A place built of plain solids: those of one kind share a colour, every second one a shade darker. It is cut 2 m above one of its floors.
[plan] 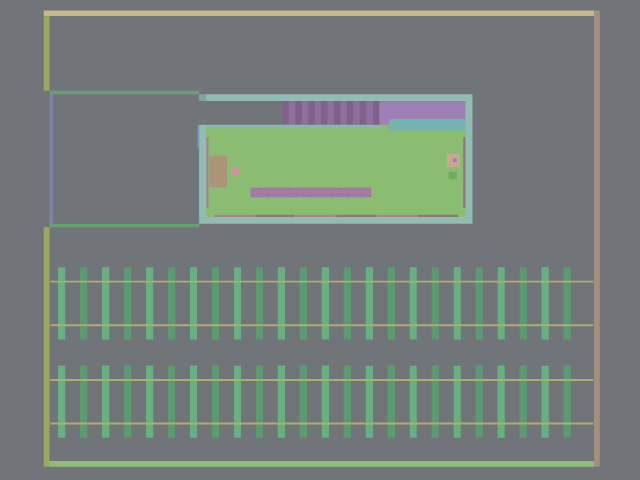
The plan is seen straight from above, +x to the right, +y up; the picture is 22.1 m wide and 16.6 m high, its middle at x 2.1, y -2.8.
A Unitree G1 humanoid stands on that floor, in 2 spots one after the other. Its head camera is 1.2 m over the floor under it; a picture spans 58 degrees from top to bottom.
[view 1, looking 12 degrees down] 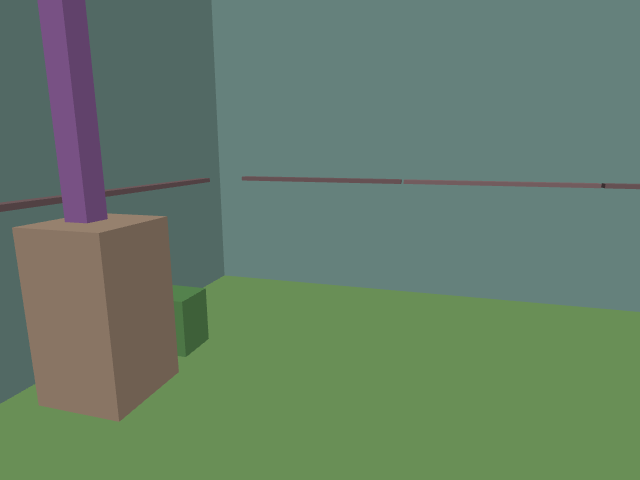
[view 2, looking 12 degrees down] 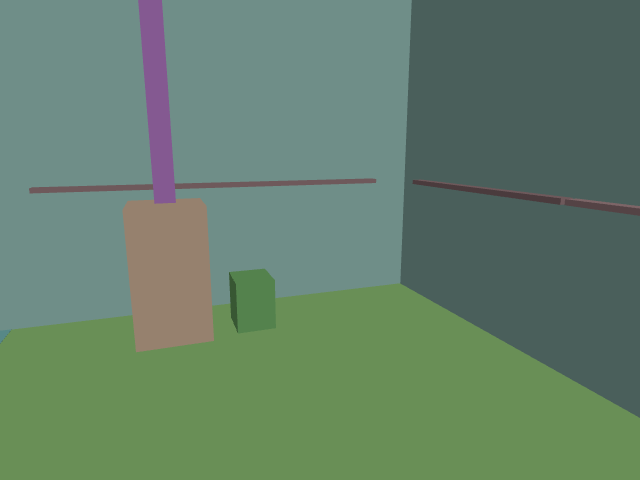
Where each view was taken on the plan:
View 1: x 5.14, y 1.59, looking -74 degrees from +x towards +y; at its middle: wall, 3.83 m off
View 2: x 3.85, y -0.03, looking -20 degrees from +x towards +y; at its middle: wall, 3.57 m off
